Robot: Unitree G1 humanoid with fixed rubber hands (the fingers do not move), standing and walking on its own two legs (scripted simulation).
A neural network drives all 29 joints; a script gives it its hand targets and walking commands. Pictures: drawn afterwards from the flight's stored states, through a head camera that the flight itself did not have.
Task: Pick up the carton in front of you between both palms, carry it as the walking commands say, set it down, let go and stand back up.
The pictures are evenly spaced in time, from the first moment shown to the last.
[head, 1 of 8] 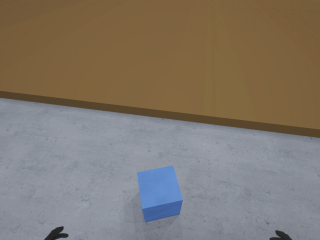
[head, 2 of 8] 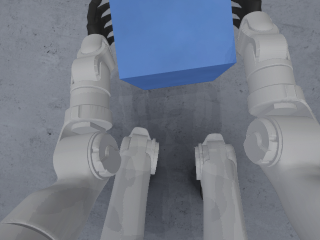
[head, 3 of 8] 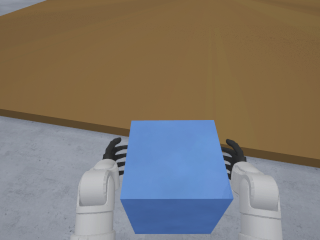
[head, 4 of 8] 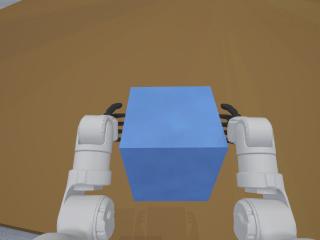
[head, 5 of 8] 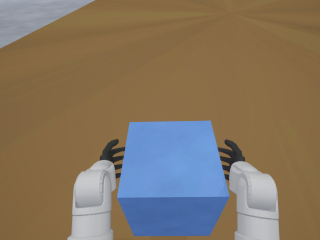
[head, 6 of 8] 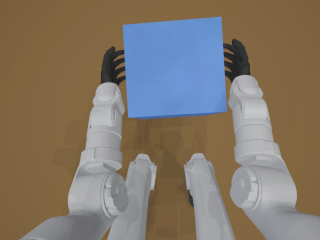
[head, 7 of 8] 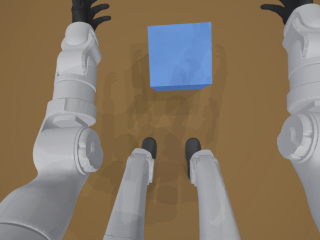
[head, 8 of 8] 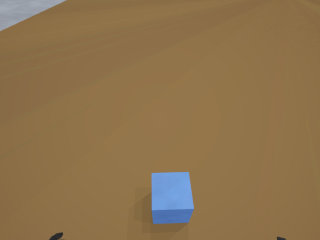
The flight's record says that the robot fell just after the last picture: no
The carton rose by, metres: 0.84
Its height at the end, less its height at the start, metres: +0.10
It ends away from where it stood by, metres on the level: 2.51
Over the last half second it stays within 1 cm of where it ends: yes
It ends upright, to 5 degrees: yes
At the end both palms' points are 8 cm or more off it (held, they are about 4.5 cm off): yes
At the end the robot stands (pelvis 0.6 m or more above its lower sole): yes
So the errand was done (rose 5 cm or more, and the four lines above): yes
